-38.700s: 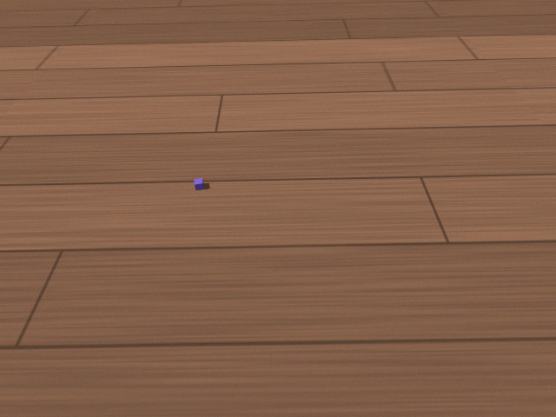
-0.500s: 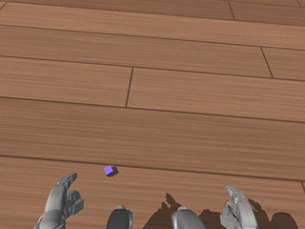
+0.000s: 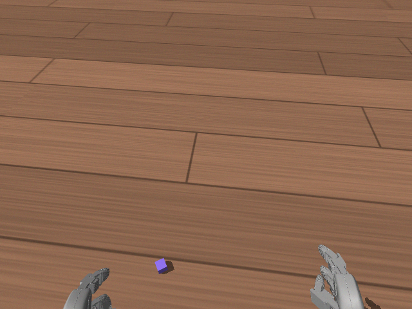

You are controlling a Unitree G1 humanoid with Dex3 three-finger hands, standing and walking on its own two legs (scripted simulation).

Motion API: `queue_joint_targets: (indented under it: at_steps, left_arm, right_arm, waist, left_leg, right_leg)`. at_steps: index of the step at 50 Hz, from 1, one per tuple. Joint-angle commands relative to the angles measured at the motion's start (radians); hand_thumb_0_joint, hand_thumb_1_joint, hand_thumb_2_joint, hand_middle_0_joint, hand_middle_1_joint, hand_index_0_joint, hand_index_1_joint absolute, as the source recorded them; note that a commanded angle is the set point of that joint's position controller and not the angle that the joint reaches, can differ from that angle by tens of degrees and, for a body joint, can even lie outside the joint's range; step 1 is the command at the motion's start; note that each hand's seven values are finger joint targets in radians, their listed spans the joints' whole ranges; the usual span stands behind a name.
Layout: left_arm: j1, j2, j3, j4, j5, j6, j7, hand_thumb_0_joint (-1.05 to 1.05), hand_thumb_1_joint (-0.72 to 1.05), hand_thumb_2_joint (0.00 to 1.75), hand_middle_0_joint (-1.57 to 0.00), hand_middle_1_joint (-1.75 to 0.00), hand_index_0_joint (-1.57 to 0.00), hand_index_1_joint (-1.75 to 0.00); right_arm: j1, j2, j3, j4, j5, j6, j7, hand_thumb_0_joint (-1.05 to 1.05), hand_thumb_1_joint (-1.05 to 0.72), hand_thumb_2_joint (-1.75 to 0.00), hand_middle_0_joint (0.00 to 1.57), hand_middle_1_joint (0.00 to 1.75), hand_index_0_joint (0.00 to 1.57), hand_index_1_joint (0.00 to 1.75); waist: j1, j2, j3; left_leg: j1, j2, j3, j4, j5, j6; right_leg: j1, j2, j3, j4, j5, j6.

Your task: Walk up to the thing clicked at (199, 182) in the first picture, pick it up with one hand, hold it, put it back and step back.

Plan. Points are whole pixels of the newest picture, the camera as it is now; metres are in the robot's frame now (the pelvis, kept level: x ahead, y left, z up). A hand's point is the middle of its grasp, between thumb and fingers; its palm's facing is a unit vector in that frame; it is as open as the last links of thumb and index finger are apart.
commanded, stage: home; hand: left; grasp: from above
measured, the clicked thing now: (161, 265) +0.45 +0.20 -0.69
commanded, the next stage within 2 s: stand in 1.76 s
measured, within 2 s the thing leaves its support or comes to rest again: rests again in 0.40 s
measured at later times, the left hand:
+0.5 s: hand out of the picture +0.16 +0.18 -0.05, palm faces +0.03 -0.98 -0.20, open 7.4 cm
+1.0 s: hand out of the picture +0.16 +0.18 -0.05, palm faces +0.03 -0.98 -0.20, open 7.4 cm
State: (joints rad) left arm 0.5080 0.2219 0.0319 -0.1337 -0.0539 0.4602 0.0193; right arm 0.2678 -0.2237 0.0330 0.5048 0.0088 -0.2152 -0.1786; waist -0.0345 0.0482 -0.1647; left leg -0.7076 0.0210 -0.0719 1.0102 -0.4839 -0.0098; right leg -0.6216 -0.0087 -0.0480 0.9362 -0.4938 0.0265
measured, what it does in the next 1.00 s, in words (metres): stands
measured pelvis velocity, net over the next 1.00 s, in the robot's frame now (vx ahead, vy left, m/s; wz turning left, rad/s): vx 0.00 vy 0.00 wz -0.01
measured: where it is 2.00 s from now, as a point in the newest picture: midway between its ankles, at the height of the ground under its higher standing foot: outside the picture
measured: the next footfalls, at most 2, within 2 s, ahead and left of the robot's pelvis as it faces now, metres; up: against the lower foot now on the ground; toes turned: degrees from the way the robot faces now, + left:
none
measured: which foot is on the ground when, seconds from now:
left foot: down 0.00-1.00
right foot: down 0.00-1.00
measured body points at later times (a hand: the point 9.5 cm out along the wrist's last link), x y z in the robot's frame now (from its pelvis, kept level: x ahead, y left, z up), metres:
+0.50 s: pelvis -0.01 +0.00 +0.00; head +0.01 +0.00 +0.45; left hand +0.15 +0.23 -0.03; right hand +0.15 -0.25 -0.07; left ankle +0.01 +0.12 -0.68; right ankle -0.02 -0.14 -0.68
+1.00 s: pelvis +0.00 +0.00 +0.00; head +0.02 +0.00 +0.45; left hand +0.16 +0.23 -0.03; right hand +0.16 -0.25 -0.07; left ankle +0.01 +0.12 -0.68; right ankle -0.02 -0.14 -0.68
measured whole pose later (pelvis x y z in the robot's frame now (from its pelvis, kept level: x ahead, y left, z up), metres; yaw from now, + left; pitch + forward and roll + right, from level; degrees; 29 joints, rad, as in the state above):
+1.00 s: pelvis +0.00 +0.00 +0.00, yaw -1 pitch +10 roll -3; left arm 0.50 0.23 0.03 -0.14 -0.06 0.46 0.02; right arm 0.29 -0.22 0.03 0.53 0.01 -0.23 -0.18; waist -0.04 0.05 -0.15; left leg -0.71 0.03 -0.06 1.02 -0.49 -0.01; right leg -0.64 0.00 -0.04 0.95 -0.49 0.03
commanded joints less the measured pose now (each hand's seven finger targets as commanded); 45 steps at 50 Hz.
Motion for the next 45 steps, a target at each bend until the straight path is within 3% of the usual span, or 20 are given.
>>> queue_joint_targets:
  at_steps: [1,5,8,13,16,20,36,42,43,44,45]
  left_arm:
    - [-0.031,0.1,0.058,-0.183,0.012,-0.056,0.005,0.0,0.9,0.9,-0.2,-0.3,-0.2,-0.3]
    - [-0.028,0.102,0.06,-0.193,0.014,-0.058,0.009,0.0,0.9,0.9,-0.2,-0.3,-0.2,-0.3]
    - [-0.037,0.103,0.057,-0.193,0.013,-0.058,0.008,0.0,0.9,0.9,-0.2,-0.3,-0.2,-0.3]
    - [-0.032,0.101,0.059,-0.177,0.01,-0.054,0.009,0.0,0.9,0.9,-0.2,-0.3,-0.2,-0.3]
    - [-0.02,0.103,0.062,-0.188,0.006,-0.053,0.01,0.0,0.9,0.9,-0.2,-0.3,-0.2,-0.3]
    - [-0.028,0.101,0.055,-0.184,0.01,-0.053,0.008,0.0,0.9,0.9,-0.2,-0.3,-0.2,-0.3]
    - [-0.043,0.104,0.053,-0.201,0.008,-0.05,0.005,0.0,0.9,0.9,-0.2,-0.3,-0.2,-0.3]
    - [-0.013,0.114,0.068,-0.161,0.01,-0.043,0.004,0.0,0.9,0.9,-0.2,-0.3,-0.2,-0.3]
    - [-0.055,0.101,0.045,-0.216,0.009,-0.051,0.002,0.0,0.9,0.9,-0.2,-0.3,-0.2,-0.3]
    - [-0.029,0.11,0.067,-0.177,0.007,-0.049,0.005,0.0,0.9,0.9,-0.2,-0.3,-0.2,-0.3]
    - [-0.024,0.109,0.06,-0.187,0.007,-0.049,0.004,0.0,0.9,0.9,-0.2,-0.3,-0.2,-0.3]
  right_arm:
    - [-0.047,-0.12,-0.051,-0.145,-0.004,-0.061,-0.008,0.0,-0.9,-0.9,0.2,0.3,0.2,0.3]
    - [-0.051,-0.118,-0.05,-0.14,-0.004,-0.064,-0.009,0.0,-0.9,-0.9,0.2,0.3,0.2,0.3]
    - [-0.049,-0.122,-0.052,-0.137,-0.005,-0.066,-0.008,0.0,-0.9,-0.9,0.2,0.3,0.2,0.3]
    - [-0.061,-0.119,-0.048,-0.139,-0.003,-0.068,-0.01,0.0,-0.9,-0.9,0.2,0.3,0.2,0.3]
    - [-0.054,-0.117,-0.048,-0.139,-0.002,-0.069,-0.011,0.0,-0.9,-0.9,0.2,0.3,0.2,0.3]
    - [-0.053,-0.122,-0.051,-0.138,-0.002,-0.07,-0.012,0.0,-0.9,-0.9,0.2,0.3,0.2,0.3]
    - [-0.053,-0.12,-0.053,-0.134,-0.001,-0.076,-0.014,0.0,-0.9,-0.9,0.2,0.3,0.2,0.3]
    - [-0.052,-0.129,-0.058,-0.13,-0.002,-0.076,-0.014,0.0,-0.9,-0.9,0.2,0.3,0.2,0.3]
    - [-0.057,-0.12,-0.052,-0.14,-0.002,-0.079,-0.011,0.0,-0.9,-0.9,0.2,0.3,0.2,0.3]
    - [-0.052,-0.132,-0.06,-0.127,-0.002,-0.077,-0.013,0.0,-0.9,-0.9,0.2,0.3,0.2,0.3]
    - [-0.048,-0.127,-0.058,-0.132,-0.002,-0.077,-0.013,0.0,-0.9,-0.9,0.2,0.3,0.2,0.3]
  waist:
    - [-0.017,0.002,-0.066]
    - [-0.006,0.012,-0.082]
    - [-0.014,0.008,-0.092]
    - [-0.004,-0.003,-0.057]
    - [0.002,-0.022,-0.075]
    - [-0.01,-0.011,-0.087]
    - [-0.007,-0.001,-0.062]
    - [-0.003,0.006,-0.051]
    - [-0.006,0.021,-0.051]
    - [-0.003,0.012,-0.054]
    - [-0.006,0.008,-0.068]
  left_leg:
    - [0.137,-0.023,0.032,-0.16,0.224,0.023]
    - [0.139,-0.021,0.026,-0.161,0.245,0.02]
    - [0.144,-0.02,0.027,-0.162,0.228,0.022]
    - [0.121,-0.017,0.026,-0.177,0.165,0.023]
    - [0.12,-0.019,0.031,-0.161,0.201,0.024]
    - [0.131,-0.016,0.026,-0.164,0.205,0.022]
    - [0.125,-0.013,0.029,-0.165,0.196,0.021]
    - [0.113,-0.011,0.019,-0.186,0.124,0.02]
    - [0.113,-0.01,0.017,-0.187,0.129,0.018]
    - [0.117,-0.008,0.014,-0.187,0.125,0.018]
    - [0.121,-0.01,0.017,-0.181,0.147,0.019]
  right_leg:
    - [0.012,0.034,-0.025,-0.144,0.222,-0.024]
    - [0.018,0.035,-0.027,-0.135,0.237,-0.026]
    - [0.021,0.036,-0.024,-0.139,0.222,-0.026]
    - [0.006,0.037,-0.027,-0.149,0.166,-0.025]
    - [0.022,0.034,-0.023,-0.149,0.198,-0.023]
    - [0.014,0.037,-0.025,-0.138,0.199,-0.025]
    - [0.001,0.037,-0.023,-0.141,0.187,-0.025]
    - [-0.014,0.04,-0.024,-0.14,0.125,-0.026]
    - [-0.017,0.039,-0.026,-0.138,0.132,-0.026]
    - [-0.012,0.039,-0.024,-0.135,0.126,-0.027]
    - [-0.011,0.04,-0.024,-0.134,0.143,-0.027]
